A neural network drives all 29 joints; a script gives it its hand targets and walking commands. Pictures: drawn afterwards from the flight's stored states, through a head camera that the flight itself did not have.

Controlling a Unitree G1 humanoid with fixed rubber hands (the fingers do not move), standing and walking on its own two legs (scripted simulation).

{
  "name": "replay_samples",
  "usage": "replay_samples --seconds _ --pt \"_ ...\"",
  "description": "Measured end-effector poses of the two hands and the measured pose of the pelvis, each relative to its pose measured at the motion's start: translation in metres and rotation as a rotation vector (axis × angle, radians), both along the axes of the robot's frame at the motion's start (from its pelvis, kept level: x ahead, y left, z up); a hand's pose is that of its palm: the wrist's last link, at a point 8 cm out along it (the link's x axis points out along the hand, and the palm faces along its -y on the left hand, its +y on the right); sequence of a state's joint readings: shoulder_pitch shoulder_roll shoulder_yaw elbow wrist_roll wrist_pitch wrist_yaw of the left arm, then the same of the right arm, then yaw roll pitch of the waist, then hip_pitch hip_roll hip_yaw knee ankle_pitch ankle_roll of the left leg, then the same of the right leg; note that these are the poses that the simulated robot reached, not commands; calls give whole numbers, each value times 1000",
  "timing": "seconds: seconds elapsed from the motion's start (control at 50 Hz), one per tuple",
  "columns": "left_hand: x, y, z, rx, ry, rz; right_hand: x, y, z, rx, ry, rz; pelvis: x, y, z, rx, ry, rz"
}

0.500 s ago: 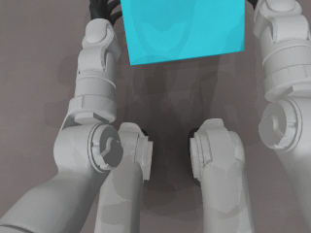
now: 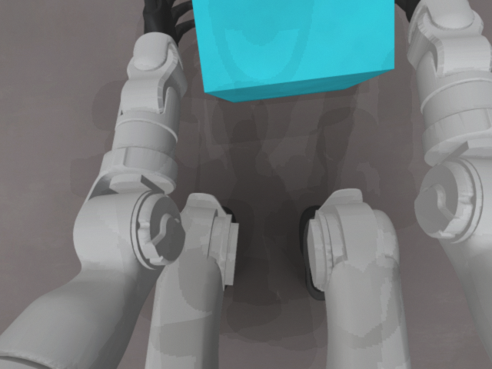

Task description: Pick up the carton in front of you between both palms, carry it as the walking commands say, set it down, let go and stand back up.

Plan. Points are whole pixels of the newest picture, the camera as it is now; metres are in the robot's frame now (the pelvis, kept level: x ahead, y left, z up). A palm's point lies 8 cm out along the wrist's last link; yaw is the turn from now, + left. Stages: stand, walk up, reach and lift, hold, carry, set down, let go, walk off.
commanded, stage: set down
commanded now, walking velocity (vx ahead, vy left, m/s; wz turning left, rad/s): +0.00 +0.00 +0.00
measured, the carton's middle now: (285, 19) +0.55 -0.05 -0.25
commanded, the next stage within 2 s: let go in 1.26 s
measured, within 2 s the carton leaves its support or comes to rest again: neither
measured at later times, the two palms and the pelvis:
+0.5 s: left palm (114, 21) +0.52 +0.12 -0.09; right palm out of the picture +0.53 -0.24 -0.09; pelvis -0.02 +0.00 +0.03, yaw -1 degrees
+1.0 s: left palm out of the picture +0.52 +0.13 +0.06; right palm out of the picture +0.53 -0.26 +0.06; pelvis +0.00 +0.00 +0.17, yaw -2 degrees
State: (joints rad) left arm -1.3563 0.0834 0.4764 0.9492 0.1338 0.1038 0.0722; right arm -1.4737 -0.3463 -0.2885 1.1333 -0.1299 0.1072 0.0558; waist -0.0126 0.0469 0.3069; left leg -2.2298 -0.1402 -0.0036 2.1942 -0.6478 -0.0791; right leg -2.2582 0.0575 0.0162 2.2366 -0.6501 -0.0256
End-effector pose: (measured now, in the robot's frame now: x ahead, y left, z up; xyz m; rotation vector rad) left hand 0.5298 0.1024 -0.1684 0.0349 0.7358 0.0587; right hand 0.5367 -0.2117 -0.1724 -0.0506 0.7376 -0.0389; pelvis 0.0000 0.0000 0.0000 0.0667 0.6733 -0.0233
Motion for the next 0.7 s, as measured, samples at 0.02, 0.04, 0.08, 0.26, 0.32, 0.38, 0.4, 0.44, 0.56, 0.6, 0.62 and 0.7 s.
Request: replay_samples --seconds 0.02,0.04,0.08,0.26,0.32,0.38,0.4,0.44,0.56,0.6,0.62,0.7 --pt "-5 2 -5 16 21 -8 -6 -2 -6 -10 16 -6 -1 0 0 0 -6 -1" --pt "-9 6 -10 30 37 -5 -12 -6 -11 -19 30 -20 -2 0 -1 0 -11 -2" --pt "-17 18 -16 48 52 19 -25 -16 -22 -36 49 -55 -4 0 -1 0 -23 -3" --pt "-15 39 -6 42 -12 68 -22 -44 -6 -51 -36 -97 -20 2 -9 -6 -92 0" --pt "-10 31 8 29 -42 73 -9 -42 15 -42 -69 -89 -24 2 -8 -4 -96 -6" --pt "-6 25 29 25 -72 77 -1 -36 39 -36 -92 -78 -25 2 0 -4 -89 -11" --pt "-6 23 38 26 -81 78 0 -35 47 -36 -96 -75 -24 2 4 -4 -84 -12" --pt "-6 22 56 29 -89 81 0 -33 64 -36 -95 -71 -23 3 15 -4 -66 -13" --pt "-8 23 103 34 -78 92 -5 -36 107 -42 -71 -76 -18 3 53 -3 17 -12" --pt "-8 24 116 34 -79 92 -7 -38 120 -44 -72 -77 -16 3 64 -3 43 -12" --pt "-8 24 122 35 -80 92 -7 -39 126 -45 -73 -78 -15 3 70 -3 54 -13" --pt "-7 25 144 38 -85 91 -7 -43 148 -45 -80 -78 -13 3 90 -3 88 -16"
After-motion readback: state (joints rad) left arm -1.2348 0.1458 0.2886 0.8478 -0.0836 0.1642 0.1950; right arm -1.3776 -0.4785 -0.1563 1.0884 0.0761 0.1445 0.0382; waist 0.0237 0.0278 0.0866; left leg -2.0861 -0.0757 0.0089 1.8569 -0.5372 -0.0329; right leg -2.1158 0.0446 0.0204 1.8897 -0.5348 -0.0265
